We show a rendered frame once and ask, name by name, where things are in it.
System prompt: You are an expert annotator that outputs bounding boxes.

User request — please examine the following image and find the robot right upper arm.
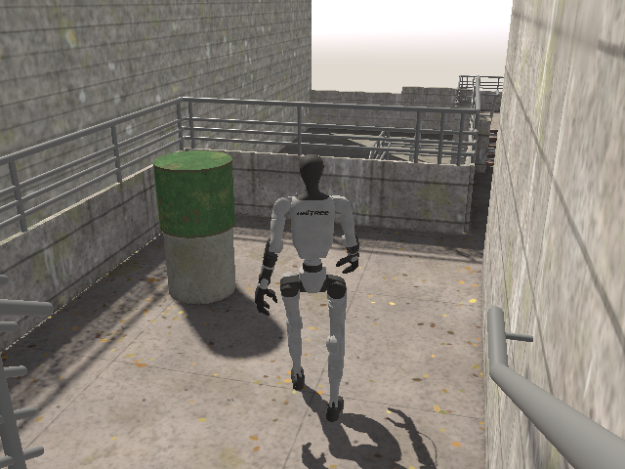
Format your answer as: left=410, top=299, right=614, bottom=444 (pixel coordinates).
left=332, top=195, right=357, bottom=247

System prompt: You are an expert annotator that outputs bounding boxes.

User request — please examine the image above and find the right robot foot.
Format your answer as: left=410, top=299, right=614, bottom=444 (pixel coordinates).
left=326, top=396, right=344, bottom=422

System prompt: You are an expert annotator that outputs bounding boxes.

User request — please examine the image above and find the right robot thigh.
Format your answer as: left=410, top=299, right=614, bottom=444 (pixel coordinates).
left=326, top=275, right=347, bottom=354

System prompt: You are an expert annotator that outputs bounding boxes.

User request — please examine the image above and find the right robot forearm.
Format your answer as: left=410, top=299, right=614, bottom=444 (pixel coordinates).
left=346, top=233, right=359, bottom=262

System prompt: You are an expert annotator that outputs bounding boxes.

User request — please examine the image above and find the left robot hand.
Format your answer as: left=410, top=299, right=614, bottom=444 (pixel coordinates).
left=255, top=286, right=277, bottom=316

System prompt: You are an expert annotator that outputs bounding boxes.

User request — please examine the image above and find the right robot hand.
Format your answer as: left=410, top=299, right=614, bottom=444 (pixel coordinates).
left=336, top=256, right=358, bottom=274

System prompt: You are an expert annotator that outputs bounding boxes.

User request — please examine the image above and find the left robot forearm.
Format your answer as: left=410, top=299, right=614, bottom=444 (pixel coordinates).
left=257, top=238, right=278, bottom=289

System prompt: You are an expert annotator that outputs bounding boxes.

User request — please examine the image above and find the robot left upper arm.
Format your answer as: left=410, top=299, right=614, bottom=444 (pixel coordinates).
left=269, top=196, right=292, bottom=253

